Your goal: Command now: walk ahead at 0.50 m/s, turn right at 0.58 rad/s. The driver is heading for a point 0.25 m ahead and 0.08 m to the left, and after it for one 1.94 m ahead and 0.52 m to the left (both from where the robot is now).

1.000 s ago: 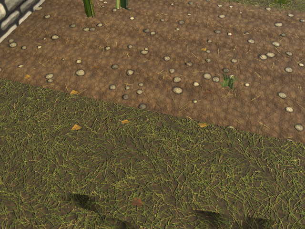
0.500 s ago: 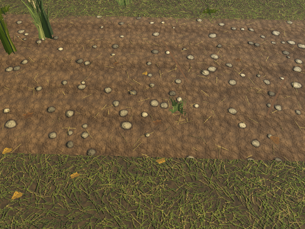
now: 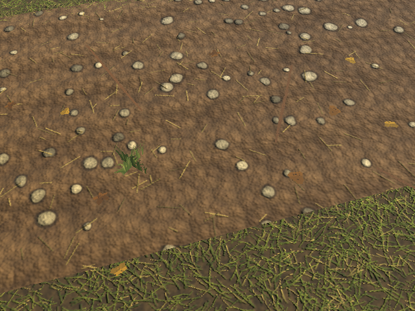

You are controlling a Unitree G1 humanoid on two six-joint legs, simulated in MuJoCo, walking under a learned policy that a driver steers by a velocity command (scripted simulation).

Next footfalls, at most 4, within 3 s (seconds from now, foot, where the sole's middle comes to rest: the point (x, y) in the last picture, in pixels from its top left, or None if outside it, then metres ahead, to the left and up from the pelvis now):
0.26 left None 0.38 0.10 -0.75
0.62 right None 0.34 -0.12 -0.75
1.08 left None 0.30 0.14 -0.75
1.52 right None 0.41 -0.07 -0.75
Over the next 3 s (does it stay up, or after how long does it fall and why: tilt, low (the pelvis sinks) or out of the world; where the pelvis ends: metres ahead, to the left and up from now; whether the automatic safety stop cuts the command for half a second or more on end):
stays up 0.80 0.36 0.02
